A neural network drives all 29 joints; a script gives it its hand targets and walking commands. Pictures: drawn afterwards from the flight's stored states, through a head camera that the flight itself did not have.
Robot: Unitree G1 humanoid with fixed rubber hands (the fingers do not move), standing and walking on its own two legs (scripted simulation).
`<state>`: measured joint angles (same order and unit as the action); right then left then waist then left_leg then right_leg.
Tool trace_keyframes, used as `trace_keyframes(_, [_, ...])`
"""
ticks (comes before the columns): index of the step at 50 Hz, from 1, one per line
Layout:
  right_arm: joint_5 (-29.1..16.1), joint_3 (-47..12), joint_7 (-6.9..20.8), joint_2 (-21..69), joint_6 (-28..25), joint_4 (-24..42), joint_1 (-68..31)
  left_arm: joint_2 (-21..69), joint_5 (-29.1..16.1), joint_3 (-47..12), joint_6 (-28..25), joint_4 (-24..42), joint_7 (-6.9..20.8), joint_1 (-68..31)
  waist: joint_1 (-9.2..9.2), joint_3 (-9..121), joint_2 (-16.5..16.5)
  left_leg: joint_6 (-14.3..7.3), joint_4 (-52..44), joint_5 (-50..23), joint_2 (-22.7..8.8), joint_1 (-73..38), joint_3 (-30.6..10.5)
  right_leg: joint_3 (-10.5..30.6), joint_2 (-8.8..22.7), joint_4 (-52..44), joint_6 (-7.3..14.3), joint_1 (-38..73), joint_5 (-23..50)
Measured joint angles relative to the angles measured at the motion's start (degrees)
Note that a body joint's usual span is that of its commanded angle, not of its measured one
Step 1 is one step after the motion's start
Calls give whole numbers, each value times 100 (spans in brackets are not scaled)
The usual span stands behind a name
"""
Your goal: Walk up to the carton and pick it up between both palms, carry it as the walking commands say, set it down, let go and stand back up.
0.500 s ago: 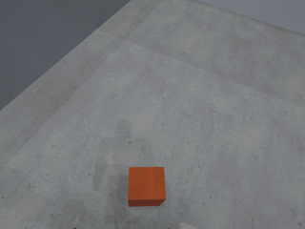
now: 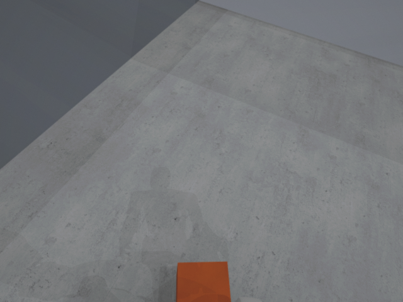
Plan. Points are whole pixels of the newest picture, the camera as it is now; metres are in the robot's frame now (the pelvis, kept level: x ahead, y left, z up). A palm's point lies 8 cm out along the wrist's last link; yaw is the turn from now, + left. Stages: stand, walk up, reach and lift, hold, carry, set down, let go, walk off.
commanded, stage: walk up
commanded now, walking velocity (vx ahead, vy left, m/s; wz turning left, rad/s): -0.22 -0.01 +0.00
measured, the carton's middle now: (200, 290) +0.20 -0.05 -0.63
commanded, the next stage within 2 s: none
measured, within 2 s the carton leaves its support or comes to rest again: neither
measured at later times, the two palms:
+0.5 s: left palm out of the picture +0.10 +0.23 -0.14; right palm out of the picture +0.09 -0.29 -0.15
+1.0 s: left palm out of the picture +0.11 +0.25 -0.12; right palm out of the picture +0.04 -0.24 -0.12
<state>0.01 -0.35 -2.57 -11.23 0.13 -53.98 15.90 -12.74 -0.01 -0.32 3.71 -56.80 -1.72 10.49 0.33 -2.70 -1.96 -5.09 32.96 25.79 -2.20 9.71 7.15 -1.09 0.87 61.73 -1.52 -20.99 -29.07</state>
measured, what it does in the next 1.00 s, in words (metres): steps on the spot: right foot, then left foot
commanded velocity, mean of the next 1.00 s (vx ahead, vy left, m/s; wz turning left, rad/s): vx -0.21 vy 0.05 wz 0.00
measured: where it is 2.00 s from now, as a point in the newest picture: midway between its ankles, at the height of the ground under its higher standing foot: outside the picture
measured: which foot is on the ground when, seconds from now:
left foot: down 0.00-0.30, up 0.32-0.54, down 0.56-1.00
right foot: up 0.00-0.28, down 0.30-0.58, up 0.60-1.00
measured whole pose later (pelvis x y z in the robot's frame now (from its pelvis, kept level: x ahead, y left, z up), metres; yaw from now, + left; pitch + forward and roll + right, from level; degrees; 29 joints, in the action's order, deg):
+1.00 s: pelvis -0.01 +0.01 +0.01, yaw -3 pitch +0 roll -1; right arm 0.0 -0.4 -1.4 -12.8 1.5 -54.0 11.1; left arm -14.1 0.0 -0.3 4.7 -51.1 -1.5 5.5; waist 0.4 -6.3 0.0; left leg -2.1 28.3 9.9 -1.6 18.0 2.9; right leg -0.3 2.2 50.0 -1.4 -20.5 -28.9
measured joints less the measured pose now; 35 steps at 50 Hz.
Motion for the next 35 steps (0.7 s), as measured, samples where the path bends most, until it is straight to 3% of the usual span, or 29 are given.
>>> trace_keyframes(9, [0,0,-31,103,83,-2,124,-4,0,0,59,322,13,-317,3,-37,-31,3,-111,232,87,-262,71,4,-17,-394,0,-156,249])
trace_keyframes(12, [1,2,-31,4,98,1,90,53,0,-1,43,396,-14,-344,6,-95,-156,13,-113,224,81,-257,132,7,-28,-1036,0,-96,365])
trace_keyframes(14, [1,1,-31,-99,126,-2,84,91,0,0,-31,382,-32,-342,13,-157,-238,15,45,87,64,-183,181,16,-5,-1858,1,123,1099])
trace_keyframes(15, [1,2,-31,-142,151,-5,87,87,0,2,-97,395,-48,-341,19,-195,-227,53,495,-23,66,36,191,21,53,-2201,34,282,1725])
trace_keyframes(18, [0,2,4,-285,233,-4,74,45,0,2,-284,369,-158,-201,17,-188,23,148,2573,664,236,924,59,25,419,-2472,55,597,637])
trace_keyframes(20, [0,3,41,-446,282,2,-15,86,0,-1,-287,284,-177,-82,10,-172,38,182,2998,715,232,1212,-175,28,546,-2587,52,684,428])
trace_keyframes(23, [0,0,101,-601,325,8,-267,120,0,-1,-285,167,-186,64,2,-215,14,272,2479,722,232,1339,-535,72,598,-2651,50,685,468])
trace_keyframes(26, [-1,-1,120,-608,310,10,-426,100,0,-1,-282,60,-183,129,-1,-231,86,333,1477,627,233,1321,-554,66,662,-2648,35,686,519])
trace_keyframes(27, [-1,-1,120,-602,285,10,-457,95,0,-1,-274,46,-177,149,-2,-232,101,335,1049,495,233,1285,-554,64,662,-2620,19,687,544])
trace_keyframes(28, [-1,-2,120,-600,241,11,-463,93,0,-2,-267,25,-164,152,-5,-251,106,337,536,-108,231,1183,-555,59,660,-2518,11,687,569])
trace_keyframes(29, [-1,-2,122,-586,204,7,-472,83,1,0,-259,11,-156,153,0,-294,126,338,316,-914,231,1078,-546,64,668,-2320,10,674,608])
trace_keyframes(32, [-1,-2,121,-461,99,3,-476,59,1,0,-115,107,-153,136,-7,-305,103,306,251,-704,129,911,-556,52,583,-919,9,326,-374])
trace_keyframes(35, [-1,-4,121,-220,99,4,-476,-52,0,0,-19,211,-104,5,-3,-301,193,293,-71,-891,50,774,-553,59,420,46,10,73,-492])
